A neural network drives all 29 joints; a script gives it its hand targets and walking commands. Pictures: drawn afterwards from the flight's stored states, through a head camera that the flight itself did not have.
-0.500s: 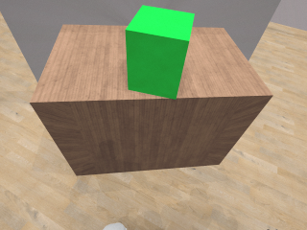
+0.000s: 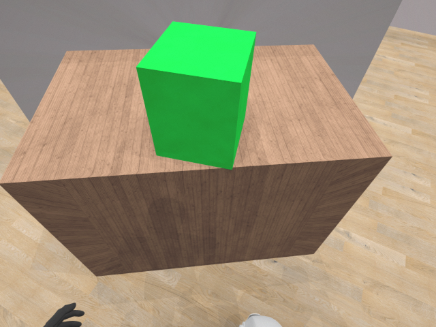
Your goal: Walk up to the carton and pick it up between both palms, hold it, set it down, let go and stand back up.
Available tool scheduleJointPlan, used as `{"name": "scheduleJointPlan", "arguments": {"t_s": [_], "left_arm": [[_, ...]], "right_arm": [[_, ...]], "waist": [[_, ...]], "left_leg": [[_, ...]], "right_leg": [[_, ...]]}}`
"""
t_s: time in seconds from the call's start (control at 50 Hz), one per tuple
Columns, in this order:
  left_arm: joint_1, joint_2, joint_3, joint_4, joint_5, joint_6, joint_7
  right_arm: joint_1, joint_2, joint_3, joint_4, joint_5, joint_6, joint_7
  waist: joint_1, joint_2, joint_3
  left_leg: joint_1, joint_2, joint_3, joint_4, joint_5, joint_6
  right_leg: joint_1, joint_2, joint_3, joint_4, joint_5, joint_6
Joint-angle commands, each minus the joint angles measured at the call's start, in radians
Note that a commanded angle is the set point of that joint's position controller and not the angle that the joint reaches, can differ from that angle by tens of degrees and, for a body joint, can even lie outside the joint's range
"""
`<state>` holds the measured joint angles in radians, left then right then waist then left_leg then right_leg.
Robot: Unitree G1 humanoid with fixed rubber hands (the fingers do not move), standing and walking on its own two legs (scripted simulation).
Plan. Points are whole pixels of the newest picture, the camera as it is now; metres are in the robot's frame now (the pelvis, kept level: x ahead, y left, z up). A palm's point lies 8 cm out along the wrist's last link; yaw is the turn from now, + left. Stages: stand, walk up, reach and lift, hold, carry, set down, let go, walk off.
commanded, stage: walk up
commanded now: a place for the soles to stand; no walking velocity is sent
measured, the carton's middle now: (203, 97) +0.60 +0.05 +0.08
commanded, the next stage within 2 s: none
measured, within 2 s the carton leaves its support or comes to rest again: neither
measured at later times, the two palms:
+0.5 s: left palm (48, 313) +0.16 +0.32 -0.10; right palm (393, 323) +0.14 -0.30 -0.05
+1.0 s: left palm (69, 287) +0.20 +0.29 -0.08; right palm (388, 292) +0.20 -0.33 -0.08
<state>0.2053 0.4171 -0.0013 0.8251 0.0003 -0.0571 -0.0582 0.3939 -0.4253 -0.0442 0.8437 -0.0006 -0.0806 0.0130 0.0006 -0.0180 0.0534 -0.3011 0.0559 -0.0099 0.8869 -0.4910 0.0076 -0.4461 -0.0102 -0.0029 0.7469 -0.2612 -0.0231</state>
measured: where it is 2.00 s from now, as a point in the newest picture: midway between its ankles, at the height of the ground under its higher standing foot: outside the picture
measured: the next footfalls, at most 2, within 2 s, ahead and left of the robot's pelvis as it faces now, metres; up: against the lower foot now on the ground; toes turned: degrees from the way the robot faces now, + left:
left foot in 0.38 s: +0.18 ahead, +0.13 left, +0.00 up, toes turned +2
right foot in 0.76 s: +0.20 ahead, -0.13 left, +0.00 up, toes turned +1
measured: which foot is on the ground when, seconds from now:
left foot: up 0.00-0.36, down 0.38-0.76, up 0.78-1.00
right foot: down 0.00-0.40, up 0.42-0.74, down 0.76-1.00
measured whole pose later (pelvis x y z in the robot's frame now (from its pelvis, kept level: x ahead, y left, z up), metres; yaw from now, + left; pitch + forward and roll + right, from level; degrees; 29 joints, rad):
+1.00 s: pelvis +0.12 -0.02 +0.01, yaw +1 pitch -2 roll +1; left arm 0.22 0.40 0.00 0.82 0.00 -0.02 -0.02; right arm 0.25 -0.42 -0.03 0.84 0.00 -0.04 0.01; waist 0.00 -0.01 0.08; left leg -0.34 0.01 0.01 0.76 -0.41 0.00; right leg -0.32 -0.03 -0.02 0.66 -0.30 -0.01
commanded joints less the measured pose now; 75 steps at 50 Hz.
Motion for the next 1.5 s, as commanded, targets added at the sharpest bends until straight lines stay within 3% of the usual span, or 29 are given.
{"name": "scheduleJointPlan", "arguments": {"t_s": [0.0, 0.08, 0.22, 0.26, 0.32, 0.34, 0.38, 0.4, 0.42, 0.48, 0.5, 0.6, 0.68, 0.7, 0.74, 0.76, 0.8, 0.84, 0.94, 1.0, 1.04, 1.08, 1.14, 1.2, 1.24, 1.3, 1.34, 1.4, 1.48], "left_arm": [[0.062, 0.331, 0.134, -0.055, -0.003, -0.025, 0.036], [0.094, 0.256, 0.120, -0.070, 0.004, -0.039, 0.034], [0.166, 0.299, 0.131, -0.092, 0.004, -0.023, 0.033], [0.125, 0.273, 0.119, -0.104, 0.016, -0.015, 0.025], [0.081, 0.264, 0.113, -0.118, 0.008, 0.004, 0.020], [0.073, 0.208, 0.093, -0.110, 0.002, 0.004, 0.027], [0.066, 0.118, 0.047, -0.132, 0.004, 0.013, 0.037], [0.046, 0.208, 0.075, -0.119, 0.020, 0.031, 0.044], [0.032, 0.206, 0.083, -0.126, 0.015, 0.029, 0.040], [0.078, 0.178, 0.085, -0.075, 0.014, 0.032, 0.030], [0.054, 0.159, 0.082, -0.065, 0.015, 0.029, 0.029], [0.008, 0.122, 0.062, -0.057, -0.001, 0.033, 0.047], [0.044, 0.143, 0.064, -0.005, 0.010, 0.021, 0.060], [0.084, 0.147, 0.068, 0.003, 0.009, 0.016, 0.061], [0.059, 0.236, 0.087, -0.017, 0.035, 0.011, 0.069], [-0.026, 0.285, 0.087, -0.032, 0.032, 0.006, 0.068], [-0.027, 0.291, 0.098, -0.038, 0.021, 0.003, 0.067], [0.014, 0.243, 0.091, -0.053, 0.025, -0.004, 0.059], [-0.046, 0.257, 0.095, -0.077, 0.022, 0.015, 0.047], [-0.053, 0.211, 0.076, -0.065, 0.006, 0.031, 0.044], [-0.029, 0.106, 0.033, -0.067, -0.010, 0.037, 0.052], [-0.052, 0.142, 0.054, -0.056, 0.012, 0.033, 0.054], [0.032, 0.153, 0.062, -0.025, 0.016, 0.010, 0.049], [0.089, 0.263, 0.089, -0.006, 0.022, -0.015, 0.061], [-0.007, 0.308, 0.105, -0.015, 0.024, -0.005, 0.057], [-0.074, 0.212, 0.066, -0.049, 0.018, 0.006, 0.060], [-0.068, 0.136, 0.055, -0.055, 0.000, 0.001, 0.054], [-0.008, 0.199, 0.094, -0.057, 0.030, 0.003, 0.041], [-0.008, 0.191, 0.091, -0.059, 0.023, 0.002, 0.032]], "right_arm": [[0.005, -0.251, -0.052, -0.087, -0.025, 0.008, -0.020], [0.012, -0.202, -0.060, -0.051, -0.012, 0.014, 0.008], [-0.134, -0.191, -0.061, -0.087, -0.024, 0.011, 0.013], [-0.084, -0.169, -0.059, -0.069, -0.020, -0.006, 0.008], [-0.018, -0.169, -0.057, -0.045, -0.016, -0.030, -0.009], [0.041, -0.174, -0.067, -0.016, -0.027, -0.030, -0.021], [0.065, -0.339, -0.106, -0.040, -0.042, -0.039, -0.041], [0.074, -0.357, -0.110, -0.033, -0.017, -0.033, -0.032], [0.097, -0.331, -0.097, -0.035, -0.013, -0.033, -0.033], [0.007, -0.250, -0.074, -0.063, -0.022, -0.031, -0.037], [0.029, -0.271, -0.074, -0.058, -0.024, -0.028, -0.033], [-0.036, -0.247, -0.055, -0.077, -0.031, -0.011, -0.036], [-0.142, -0.246, -0.046, -0.091, -0.009, 0.021, -0.032], [-0.139, -0.213, -0.032, -0.099, -0.006, 0.025, -0.030], [-0.075, -0.100, 0.006, -0.097, -0.006, 0.029, -0.026], [-0.076, -0.142, -0.008, -0.058, -0.029, 0.044, -0.032], [-0.085, -0.226, -0.035, -0.036, -0.020, 0.042, -0.023], [-0.053, -0.197, -0.035, -0.016, -0.023, 0.049, -0.013], [-0.046, -0.152, -0.036, -0.010, -0.022, 0.025, -0.020], [-0.046, -0.163, -0.042, 0.015, -0.037, 0.017, -0.028], [-0.112, -0.261, -0.058, -0.034, -0.046, 0.007, -0.028], [-0.137, -0.251, -0.055, -0.048, -0.048, 0.010, -0.020], [-0.216, -0.212, -0.026, -0.067, -0.023, 0.024, -0.015], [-0.229, -0.154, -0.010, -0.081, -0.009, 0.033, -0.012], [-0.132, -0.183, -0.017, -0.047, -0.020, 0.046, -0.009], [-0.102, -0.160, -0.031, -0.004, -0.031, 0.024, -0.012], [-0.110, -0.216, -0.034, -0.016, -0.031, 0.006, -0.014], [-0.118, -0.284, -0.051, -0.018, -0.008, 0.003, -0.005], [-0.117, -0.280, -0.063, -0.033, -0.025, -0.004, -0.012]], "waist": [[0.025, -0.123, 0.101], [0.004, -0.092, 0.084], [0.056, -0.086, 0.112], [0.030, -0.186, 0.059], [-0.015, -0.081, -0.054], [-0.042, -0.039, -0.114], [-0.048, 0.190, -0.080], [-0.064, 0.119, -0.069], [-0.063, 0.043, -0.053], [-0.033, 0.176, -0.015], [-0.041, 0.193, -0.052], [-0.020, 0.181, -0.068], [0.022, 0.165, -0.108], [0.043, 0.122, -0.097], [0.013, -0.195, -0.107], [0.009, -0.173, 0.000], [0.010, -0.106, 0.026], [0.006, -0.151, 0.013], [-0.012, -0.134, -0.075], [-0.037, -0.091, -0.075], [0.002, 0.174, -0.083], [-0.009, 0.127, -0.005], [0.036, 0.159, -0.042], [0.047, -0.047, -0.113], [0.013, -0.199, -0.039], [-0.041, -0.020, -0.064], [-0.017, 0.042, -0.115], [0.004, 0.068, -0.107], [-0.009, 0.145, -0.033]], "left_leg": [[-0.475, -0.007, -0.064, 0.334, 0.062, 0.026], [-0.256, 0.005, -0.046, 0.190, 0.197, 0.024], [-0.283, 0.017, -0.005, -0.098, 0.081, 0.006], [-0.204, -0.011, 0.044, -0.209, 0.099, -0.006], [0.074, -0.066, 0.125, -0.511, 0.298, 0.013], [0.193, -0.036, 0.037, -0.528, 0.347, 0.027], [0.364, 0.324, -0.548, -0.597, 0.338, 0.155], [0.322, 0.388, -0.605, -0.555, 0.295, 0.278], [0.301, 0.348, -0.525, -0.550, 0.303, 0.265], [0.275, 0.204, -0.303, -0.544, 0.483, 0.136], [0.263, 0.213, -0.289, -0.534, 0.541, 0.191], [0.057, 0.170, -0.188, -0.411, 0.811, 0.182], [-0.047, 0.126, -0.160, -0.328, 0.431, 0.157], [-0.078, 0.098, -0.130, -0.275, 0.349, 0.135], [-0.281, -0.061, -0.005, -0.041, -0.033, 0.027], [-0.305, -0.062, -0.011, 0.061, -0.049, 0.019], [-0.283, -0.026, -0.022, 0.058, -0.021, 0.007], [-0.224, -0.030, 0.000, 0.029, 0.047, 0.010], [0.004, -0.056, 0.084, -0.257, 0.089, -0.006], [0.161, -0.071, 0.052, -0.452, 0.208, 0.025], [0.170, 0.230, -0.436, -0.617, 0.085, 0.135], [0.042, 0.236, -0.406, -0.586, 0.099, 0.198], [-0.042, 0.115, -0.189, -0.457, 0.267, 0.111], [-0.206, -0.052, 0.017, -0.140, 0.188, 0.016], [-0.174, -0.043, -0.008, -0.130, -0.062, 0.025], [0.119, -0.023, -0.027, -0.429, 0.203, 0.053], [0.133, 0.148, -0.293, -0.479, 0.374, 0.121], [0.086, 0.168, -0.314, -0.443, 0.167, 0.172], [0.131, 0.200, -0.331, -0.479, 0.171, 0.189]], "right_leg": [[0.301, -0.326, 0.551, -0.518, -0.338, -0.146], [0.179, -0.210, 0.321, -0.545, -0.164, -0.081], [0.278, -0.252, 0.320, -0.479, -0.228, -0.214], [0.291, -0.196, 0.229, -0.407, -0.066, -0.205], [0.275, -0.154, 0.117, -0.153, 0.277, -0.140], [0.211, -0.131, 0.086, -0.017, 0.287, -0.100], [-0.223, 0.046, -0.032, 0.221, -0.233, 0.005], [-0.233, 0.002, 0.025, 0.319, -0.313, -0.014], [-0.226, -0.010, 0.077, 0.312, -0.277, -0.031], [-0.226, -0.036, 0.083, 0.255, -0.109, 0.006], [-0.201, -0.024, 0.043, 0.255, -0.152, 0.009], [0.005, -0.037, -0.022, 0.070, -0.082, 0.012], [0.211, 0.023, -0.072, -0.165, 0.055, -0.009], [0.280, 0.015, -0.045, -0.245, 0.054, -0.005], [0.358, -0.282, 0.407, -0.445, -0.208, -0.097], [0.219, -0.357, 0.493, -0.532, -0.425, -0.147], [0.216, -0.334, 0.425, -0.478, -0.296, -0.211], [0.217, -0.237, 0.308, -0.492, -0.292, -0.142], [0.194, -0.213, 0.169, -0.297, 0.076, -0.142], [0.119, -0.159, 0.105, -0.160, 0.114, -0.084], [-0.063, -0.005, -0.013, 0.024, -0.196, 0.010], [-0.006, -0.003, 0.007, 0.014, -0.269, -0.004], [0.210, -0.011, -0.015, -0.187, -0.035, -0.019], [0.375, -0.223, 0.308, -0.355, -0.032, -0.111], [0.283, -0.306, 0.369, -0.403, -0.235, -0.176], [0.125, -0.201, 0.150, -0.256, 0.064, -0.078], [0.072, -0.024, -0.028, -0.093, 0.035, 0.007], [0.125, 0.004, -0.021, -0.070, -0.258, -0.047], [-0.004, -0.012, -0.022, -0.096, -0.195, -0.054]]}}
